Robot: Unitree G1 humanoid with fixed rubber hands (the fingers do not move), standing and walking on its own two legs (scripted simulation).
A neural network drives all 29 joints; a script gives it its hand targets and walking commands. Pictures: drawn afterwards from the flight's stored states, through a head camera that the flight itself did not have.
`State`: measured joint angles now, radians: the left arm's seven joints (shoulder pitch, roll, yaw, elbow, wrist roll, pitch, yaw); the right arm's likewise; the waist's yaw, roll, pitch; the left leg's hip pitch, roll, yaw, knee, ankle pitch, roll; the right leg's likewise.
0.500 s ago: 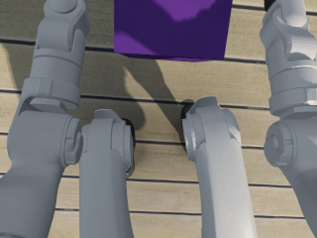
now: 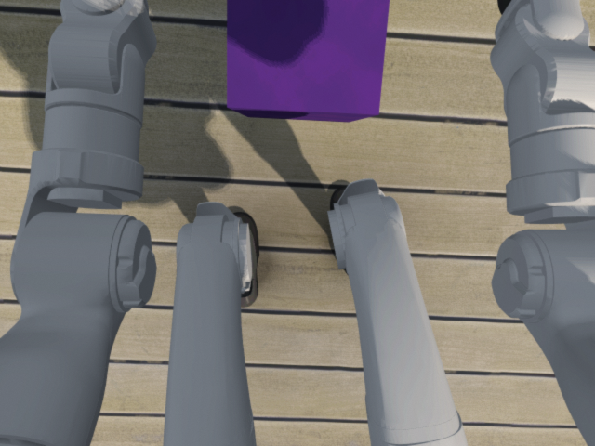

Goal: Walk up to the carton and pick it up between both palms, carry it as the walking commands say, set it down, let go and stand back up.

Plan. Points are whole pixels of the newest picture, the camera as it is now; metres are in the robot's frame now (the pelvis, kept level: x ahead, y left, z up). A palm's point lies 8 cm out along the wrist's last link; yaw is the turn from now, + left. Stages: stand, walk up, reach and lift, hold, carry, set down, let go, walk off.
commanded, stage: set down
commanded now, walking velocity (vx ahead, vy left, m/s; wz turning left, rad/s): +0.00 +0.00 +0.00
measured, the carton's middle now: (303, 47) +0.54 -0.06 -0.38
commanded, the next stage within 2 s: let go in 0.62 s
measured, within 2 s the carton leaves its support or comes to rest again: neither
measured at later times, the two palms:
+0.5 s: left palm out of the picture +0.57 +0.12 +0.02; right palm out of the picture +0.50 -0.25 +0.02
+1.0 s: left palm out of the picture +0.45 +0.15 +0.07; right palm out of the picture +0.40 -0.26 +0.08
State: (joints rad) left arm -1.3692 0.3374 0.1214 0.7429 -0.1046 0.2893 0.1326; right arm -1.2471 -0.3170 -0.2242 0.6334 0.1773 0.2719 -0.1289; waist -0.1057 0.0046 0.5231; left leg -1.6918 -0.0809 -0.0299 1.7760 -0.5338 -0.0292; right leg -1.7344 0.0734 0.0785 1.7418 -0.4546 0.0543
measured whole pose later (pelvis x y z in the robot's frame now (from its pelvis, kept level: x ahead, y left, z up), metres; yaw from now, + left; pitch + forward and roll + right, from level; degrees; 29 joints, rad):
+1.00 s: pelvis +0.05 -0.01 +0.19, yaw +0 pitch +13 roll +0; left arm -0.62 0.16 0.14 0.39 0.03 0.24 0.14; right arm -0.55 -0.28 -0.14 0.39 0.04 0.22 0.03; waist -0.08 -0.01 0.50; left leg -0.86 -0.05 -0.08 0.99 -0.36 -0.02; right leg -0.90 0.04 0.07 0.97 -0.30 0.02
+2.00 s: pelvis +0.15 -0.01 +0.26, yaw -1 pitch -7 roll +0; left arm 0.22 0.21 0.04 0.45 0.01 0.10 -0.04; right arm 0.20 -0.21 -0.02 0.42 -0.01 0.20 0.03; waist 0.01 -0.01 0.12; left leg -0.04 -0.02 -0.07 0.49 -0.33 0.00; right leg -0.09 0.04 0.08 0.49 -0.29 0.00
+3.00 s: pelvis +0.08 -0.02 +0.25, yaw +1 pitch -5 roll +0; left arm 0.27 0.32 0.05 0.76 0.02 -0.03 -0.01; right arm 0.34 -0.32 -0.05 0.79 -0.03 -0.04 0.00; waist 0.00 -0.01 -0.05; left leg -0.25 -0.01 -0.11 0.59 -0.27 -0.03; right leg -0.27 0.05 0.04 0.57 -0.21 -0.02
